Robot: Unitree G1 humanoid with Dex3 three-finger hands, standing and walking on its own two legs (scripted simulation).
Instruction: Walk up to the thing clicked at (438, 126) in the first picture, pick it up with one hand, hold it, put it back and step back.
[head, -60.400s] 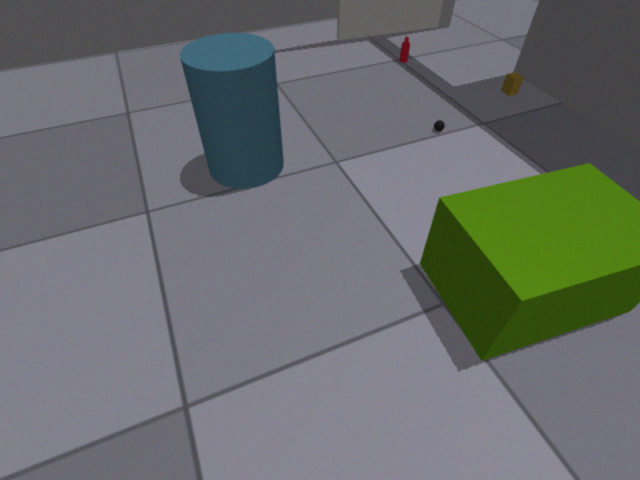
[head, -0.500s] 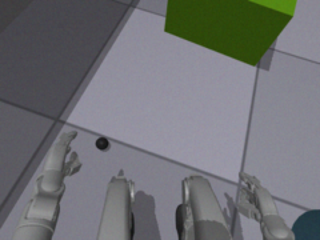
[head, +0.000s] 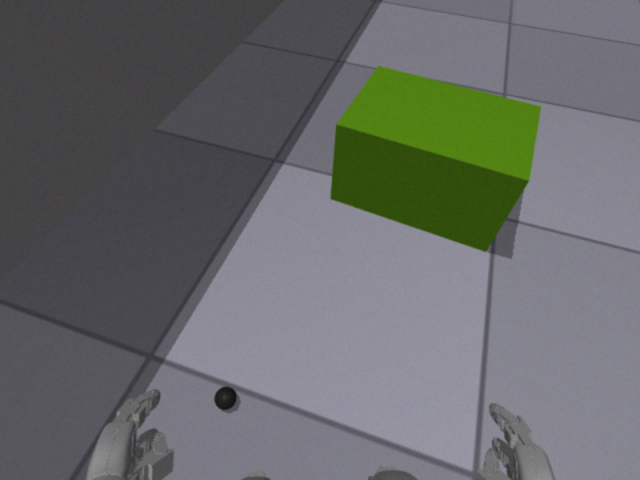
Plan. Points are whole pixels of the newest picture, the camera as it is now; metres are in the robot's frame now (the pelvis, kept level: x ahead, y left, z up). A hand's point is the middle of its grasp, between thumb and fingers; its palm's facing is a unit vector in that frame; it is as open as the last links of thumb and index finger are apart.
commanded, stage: home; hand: left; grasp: from above
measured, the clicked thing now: (225, 398) +0.45 +0.23 -0.66
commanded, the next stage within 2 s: none
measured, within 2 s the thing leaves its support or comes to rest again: neither
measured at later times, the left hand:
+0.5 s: hand out of the picture +0.17 +0.18 -0.02, palm faces +0.07 -0.98 -0.20, open 7.4 cm
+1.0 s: hand (154, 477) +0.17 +0.18 -0.02, palm faces +0.06 -0.98 -0.20, open 7.4 cm
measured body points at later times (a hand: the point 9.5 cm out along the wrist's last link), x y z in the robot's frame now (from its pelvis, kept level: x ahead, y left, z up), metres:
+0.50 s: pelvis +0.01 +0.00 +0.02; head +0.03 +0.01 +0.47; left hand +0.16 +0.24 -0.01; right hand +0.19 -0.23 -0.03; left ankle +0.01 +0.12 -0.66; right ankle +0.02 -0.14 -0.66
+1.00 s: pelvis +0.01 +0.00 +0.02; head +0.02 +0.01 +0.47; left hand +0.17 +0.24 -0.01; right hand +0.17 -0.24 -0.04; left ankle +0.01 +0.12 -0.66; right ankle +0.02 -0.14 -0.66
